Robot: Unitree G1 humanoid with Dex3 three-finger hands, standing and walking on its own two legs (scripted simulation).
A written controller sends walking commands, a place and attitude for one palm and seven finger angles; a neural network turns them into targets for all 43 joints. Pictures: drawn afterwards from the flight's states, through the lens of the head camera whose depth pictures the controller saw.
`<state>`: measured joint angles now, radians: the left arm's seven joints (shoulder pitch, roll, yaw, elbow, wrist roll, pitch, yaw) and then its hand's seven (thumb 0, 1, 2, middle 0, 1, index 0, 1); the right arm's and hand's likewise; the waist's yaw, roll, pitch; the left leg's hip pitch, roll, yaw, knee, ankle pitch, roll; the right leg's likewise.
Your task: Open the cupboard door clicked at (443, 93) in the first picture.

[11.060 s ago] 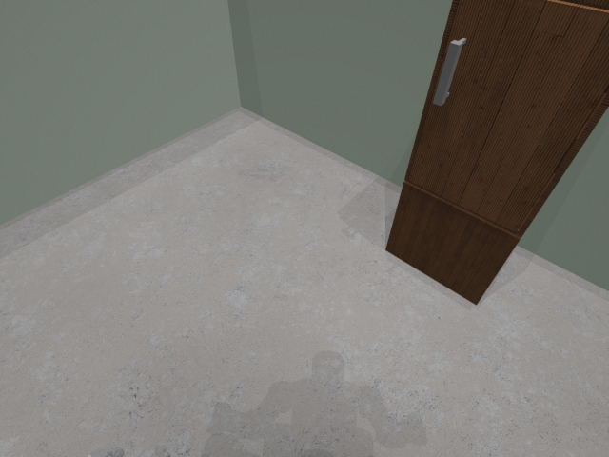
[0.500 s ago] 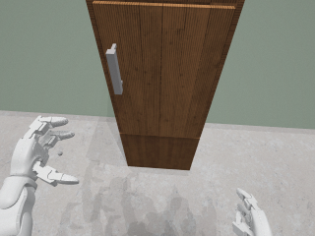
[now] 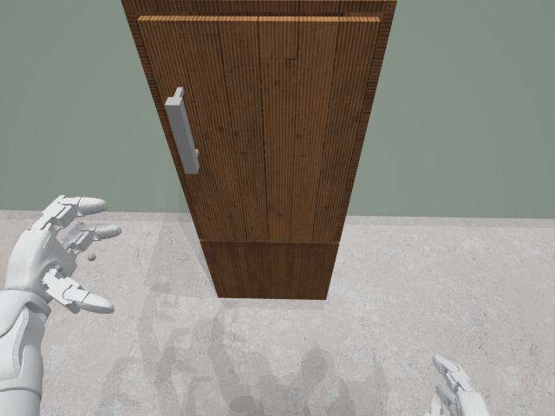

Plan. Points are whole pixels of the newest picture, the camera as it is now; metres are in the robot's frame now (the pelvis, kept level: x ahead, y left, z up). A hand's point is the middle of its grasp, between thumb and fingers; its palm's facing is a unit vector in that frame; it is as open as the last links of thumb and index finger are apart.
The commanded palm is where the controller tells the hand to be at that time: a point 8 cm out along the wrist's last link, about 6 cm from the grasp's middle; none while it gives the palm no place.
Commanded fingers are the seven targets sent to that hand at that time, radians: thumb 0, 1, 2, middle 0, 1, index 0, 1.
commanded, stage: raise the hand with hooked fingers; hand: left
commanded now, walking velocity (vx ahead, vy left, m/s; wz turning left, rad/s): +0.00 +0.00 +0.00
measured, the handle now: (186, 131) +0.58 +0.22 +0.08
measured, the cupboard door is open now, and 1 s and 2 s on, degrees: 0 0 0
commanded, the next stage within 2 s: move the hooked fingers beside the handle in 0.28 s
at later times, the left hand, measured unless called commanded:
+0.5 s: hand (83, 257) +0.29 +0.28 +0.09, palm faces +0.07 -1.00 -0.01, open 14.0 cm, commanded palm +0.27 +0.33 +0.10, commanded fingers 0.00 -0.50 0.30 -0.30 -1.20 -0.30 -1.20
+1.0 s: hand (107, 212) +0.38 +0.28 +0.09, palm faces +0.06 -1.00 +0.00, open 14.0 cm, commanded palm +0.35 +0.33 +0.09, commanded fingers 0.00 -0.50 0.30 -0.30 -1.20 -0.30 -1.20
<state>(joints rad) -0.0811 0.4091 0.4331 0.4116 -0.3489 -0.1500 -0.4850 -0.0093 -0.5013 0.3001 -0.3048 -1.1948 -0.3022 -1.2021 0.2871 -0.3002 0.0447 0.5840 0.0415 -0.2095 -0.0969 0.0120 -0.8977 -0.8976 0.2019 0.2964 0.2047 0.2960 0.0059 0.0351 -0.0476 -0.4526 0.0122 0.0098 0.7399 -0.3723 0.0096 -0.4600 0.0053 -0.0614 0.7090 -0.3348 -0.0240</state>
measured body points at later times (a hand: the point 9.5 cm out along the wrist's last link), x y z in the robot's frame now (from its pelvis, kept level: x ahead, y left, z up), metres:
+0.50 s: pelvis +0.00 +0.01 +0.00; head +0.02 +0.00 +0.45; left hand +0.28 +0.33 +0.10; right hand +0.17 -0.23 -0.08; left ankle +0.00 +0.11 -0.71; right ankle +0.02 -0.11 -0.71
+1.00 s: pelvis +0.00 +0.01 -0.01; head +0.05 +0.02 +0.44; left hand +0.37 +0.34 +0.09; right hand +0.10 -0.25 -0.10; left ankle +0.00 +0.11 -0.71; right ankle +0.02 -0.11 -0.71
